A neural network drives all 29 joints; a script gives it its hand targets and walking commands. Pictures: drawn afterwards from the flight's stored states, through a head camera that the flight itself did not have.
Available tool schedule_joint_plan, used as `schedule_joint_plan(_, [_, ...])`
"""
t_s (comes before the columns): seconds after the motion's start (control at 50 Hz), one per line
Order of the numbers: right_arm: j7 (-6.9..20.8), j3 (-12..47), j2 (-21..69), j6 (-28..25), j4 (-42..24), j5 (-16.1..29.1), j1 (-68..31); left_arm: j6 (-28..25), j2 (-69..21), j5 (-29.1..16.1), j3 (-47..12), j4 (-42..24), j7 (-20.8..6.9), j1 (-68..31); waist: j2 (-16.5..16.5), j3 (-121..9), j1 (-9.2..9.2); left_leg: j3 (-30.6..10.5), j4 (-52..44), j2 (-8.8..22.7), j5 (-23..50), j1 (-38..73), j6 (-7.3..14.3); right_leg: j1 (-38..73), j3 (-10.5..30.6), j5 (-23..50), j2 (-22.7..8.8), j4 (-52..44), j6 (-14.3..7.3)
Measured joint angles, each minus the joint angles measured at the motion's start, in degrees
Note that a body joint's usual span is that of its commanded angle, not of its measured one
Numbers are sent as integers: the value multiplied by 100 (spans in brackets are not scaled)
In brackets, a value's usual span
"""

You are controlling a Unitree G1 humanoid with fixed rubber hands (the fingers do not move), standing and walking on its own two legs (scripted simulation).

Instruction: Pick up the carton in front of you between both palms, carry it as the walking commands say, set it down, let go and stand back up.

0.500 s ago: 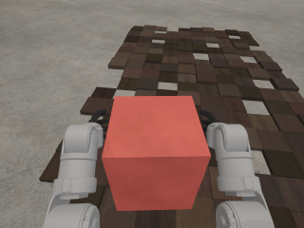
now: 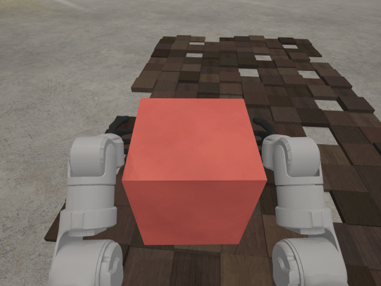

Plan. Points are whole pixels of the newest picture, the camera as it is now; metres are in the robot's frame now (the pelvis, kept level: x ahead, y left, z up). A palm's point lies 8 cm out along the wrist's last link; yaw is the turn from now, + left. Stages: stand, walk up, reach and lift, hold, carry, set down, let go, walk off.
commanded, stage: carry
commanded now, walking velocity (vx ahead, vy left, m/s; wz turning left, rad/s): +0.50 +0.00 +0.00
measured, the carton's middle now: (192, 174) +0.35 -0.01 +0.10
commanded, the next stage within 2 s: none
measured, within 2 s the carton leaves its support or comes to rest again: neither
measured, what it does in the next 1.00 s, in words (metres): climbs: left foot, then right foot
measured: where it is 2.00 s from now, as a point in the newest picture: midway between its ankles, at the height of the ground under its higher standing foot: (179, 151)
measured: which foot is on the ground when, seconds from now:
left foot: up 0.00-0.32, down 0.34-0.78, up 0.80-1.00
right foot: down 0.00-0.34, up 0.36-0.68, down 0.70-1.00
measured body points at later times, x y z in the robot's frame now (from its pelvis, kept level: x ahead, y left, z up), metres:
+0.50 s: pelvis +0.21 +0.05 +0.01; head +0.27 +0.06 +0.46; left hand +0.62 +0.19 +0.14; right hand +0.59 -0.12 +0.14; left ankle +0.25 +0.12 -0.72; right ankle +0.14 -0.06 -0.63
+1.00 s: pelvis +0.54 +0.04 +0.04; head +0.59 +0.04 +0.48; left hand +0.92 +0.22 +0.19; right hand +0.95 -0.08 +0.20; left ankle +0.63 +0.13 -0.67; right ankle +0.46 -0.05 -0.70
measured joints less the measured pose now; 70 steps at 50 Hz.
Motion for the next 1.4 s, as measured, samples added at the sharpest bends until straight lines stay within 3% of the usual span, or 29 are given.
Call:
schedule_joint_plan(0.08, [6,-248,-149,152,290,96,-311,129,-124,138,30,205,34,-248,-168,-100,100,-171,1675,-105,-915,-799,14,76,46,-393,-37,57,-35])
schedule_joint_plan(0.14, [13,-336,-137,204,551,42,-495,223,-149,143,53,211,76,-208,-237,-53,202,-202,2120,-67,-632,-1408,-40,369,124,-355,-72,-317,30])
schedule_joint_plan(0.24, [22,-462,-76,235,430,-51,-680,281,-149,125,152,-10,117,-305,-241,173,352,-203,1276,83,377,-1958,-149,891,211,-445,-112,-761,161])
schedule_joint_plan(0.32, [32,-584,7,195,301,-134,-737,246,-150,149,236,-59,121,-429,-303,274,339,38,105,-15,884,-1732,-29,1216,249,-917,-258,-570,373])
schedule_joint_plan(0.38, [36,-543,185,3,399,-259,-780,182,10,71,354,-26,102,-465,-519,401,144,255,19,-250,-97,-1352,10,751,450,-1461,-538,1090,423])
schedule_joint_plan(0.44, [39,-452,336,-65,211,-340,-530,161,41,43,436,-54,82,-401,-421,663,-44,186,-97,-257,-162,-1080,163,-337,717,-1545,-202,3247,318])
schedule_joint_plan(0.48, [34,-438,360,-26,-160,-305,-318,183,-25,85,424,-206,82,-412,-389,854,-106,145,-406,-248,-125,-797,144,-929,658,-1295,-94,3617,225])
schedule_joint_plan(0.54, [10,-512,399,-13,-751,-249,-157,177,-149,138,411,-626,82,-422,-352,1061,-181,110,-785,-249,-186,-399,158,-1599,562,-1110,-38,3313,169])
schedule_joint_plan(0.6, [3,-592,433,-48,-1201,-204,-104,145,-288,197,431,-1085,81,-386,-314,1117,-256,80,-1065,-284,-349,9,200,-1949,501,-898,-51,2431,179])
schedule_joint_plan(0.68, [12,-621,379,-79,-1309,-125,-174,122,-387,285,440,-1346,74,-353,-210,982,-269,39,-1205,-295,-751,597,51,-1906,311,-311,-46,1218,109])
schedule_joint_plan(0.7, [18,-611,346,-74,-1240,-112,-206,122,-390,305,437,-1315,70,-353,-170,918,-243,38,-1169,-275,-889,745,-20,-1779,225,-238,-12,888,65])
schedule_joint_plan(0.74, [48,-592,224,-61,-1041,-87,-236,65,-426,360,396,-1103,64,-360,28,869,-108,91,-544,-55,-672,786,-146,-1201,58,-989,135,496,-120])
schedule_joint_plan(0.76, [64,-612,141,-33,-931,-63,-250,38,-444,400,352,-917,62,-417,104,851,-11,43,172,82,-260,585,-107,-854,-8,-1498,227,223,-165])
schedule_joint_plan(0.78, [131,-635,62,-10,-819,-10,-283,3,-451,432,311,-738,56,-474,135,839,131,-133,1059,120,-364,279,-88,-672,-39,-1658,298,102,-211])
schedule_joint_plan(0.82, [203,-631,19,24,-634,-44,-339,-28,-402,402,228,-567,47,-434,91,820,387,-533,2731,-25,-706,-466,-72,-456,-2,-1663,380,74,-286])
schedule_joint_plan(0.86, [208,-650,89,111,-578,-153,-379,14,-327,291,164,-574,54,-306,-18,822,577,-663,3510,-136,-766,-1160,-68,-155,95,-1846,393,-126,-263])
schedule_joint_plan(0.9, [211,-678,171,201,-629,-265,-435,69,-257,134,143,-680,96,-218,-124,852,724,-611,3251,-151,-787,-1648,-126,189,189,-1948,340,-407,-201])
schedule_joint_plan(0.96, [213,-750,276,254,-748,-394,-566,105,-180,-27,199,-800,152,-274,-205,873,797,-416,1595,-130,-449,-1882,-260,694,246,-2099,238,-755,-107])
schedule_joint_plan(1.02, [225,-757,334,188,-655,-503,-704,65,-109,-64,321,-677,139,-436,-220,859,585,7,61,-147,403,-1495,-229,1129,172,-2476,115,-554,54])
schedule_joint_plan(1.06, [234,-686,340,119,-451,-555,-769,47,-46,-33,386,-525,83,-498,-116,834,324,231,-455,-153,903,-944,-97,998,156,-2394,36,687,101])
schedule_joint_plan(1.08, [246,-650,335,56,-367,-549,-732,33,-5,-61,387,-410,-20,-543,-210,819,172,296,-216,-231,955,-882,34,767,365,-2251,-21,1545,69])
schedule_joint_plan(1.14, [245,-524,268,49,-176,-432,-449,95,-63,106,346,-124,-83,-483,-268,661,-144,280,57,-399,95,-550,354,-318,824,-1612,85,3902,-9])
schedule_joint_plan(1.18, [212,-456,203,104,-131,-283,-287,214,-140,225,317,-86,-82,-429,-200,618,-296,194,-192,-407,247,-227,450,-972,765,-1259,82,4420,26])
schedule_joint_plan(1.22, [167,-410,167,134,-154,-160,-232,297,-202,324,328,-153,-40,-420,-125,625,-410,79,-485,-335,603,175,460,-1491,624,-1015,39,4204,41])
schedule_joint_plan(1.3, [85,-429,154,67,-280,-23,-369,319,-207,360,419,-435,-37,-507,-144,722,-504,-40,-890,-366,-35,781,286,-2096,453,-304,-20,2647,1])
schedule_joint_plan(1.36, [77,-484,173,-3,-322,-29,-516,294,-206,373,477,-602,-34,-573,-205,749,-465,-73,-1075,-384,-276,1221,216,-1966,216,829,112,836,-85])
schedule_joint_plan(1.4, [79,-528,172,-27,-312,-44,-519,235,-237,377,467,-584,-34,-546,-230,754,-374,-34,-694,-369,-427,1397,135,-1536,-9,1520,204,-65,-189])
